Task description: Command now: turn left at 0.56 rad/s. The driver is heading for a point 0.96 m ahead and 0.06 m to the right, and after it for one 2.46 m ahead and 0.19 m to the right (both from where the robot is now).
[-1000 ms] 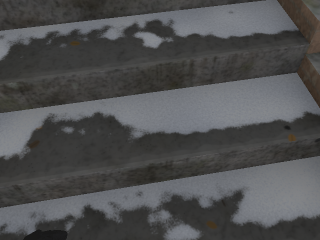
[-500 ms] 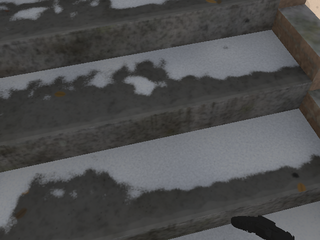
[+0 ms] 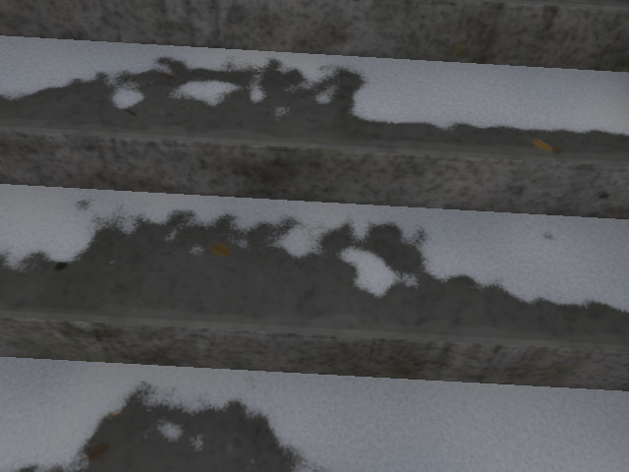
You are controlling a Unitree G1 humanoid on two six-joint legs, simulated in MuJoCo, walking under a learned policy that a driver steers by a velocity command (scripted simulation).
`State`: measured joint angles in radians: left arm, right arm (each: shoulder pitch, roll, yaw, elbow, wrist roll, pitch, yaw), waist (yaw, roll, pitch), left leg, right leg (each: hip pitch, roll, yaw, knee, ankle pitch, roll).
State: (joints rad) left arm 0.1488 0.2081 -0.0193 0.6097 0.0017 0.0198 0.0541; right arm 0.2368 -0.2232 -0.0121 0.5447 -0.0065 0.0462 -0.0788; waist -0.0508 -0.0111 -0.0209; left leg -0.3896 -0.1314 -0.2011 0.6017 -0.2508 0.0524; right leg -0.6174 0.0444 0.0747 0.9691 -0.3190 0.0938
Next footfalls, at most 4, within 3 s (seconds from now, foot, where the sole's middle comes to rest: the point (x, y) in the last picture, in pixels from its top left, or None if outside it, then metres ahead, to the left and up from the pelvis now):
0.10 right None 0.10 -0.13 -0.77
0.64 left None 0.09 0.10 -0.77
1.08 right None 0.43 -0.06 -0.62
1.58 left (276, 259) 0.81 0.05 -0.46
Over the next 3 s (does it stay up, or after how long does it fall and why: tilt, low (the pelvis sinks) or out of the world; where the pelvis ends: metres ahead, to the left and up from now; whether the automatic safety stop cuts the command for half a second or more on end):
stays up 0.99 0.04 0.44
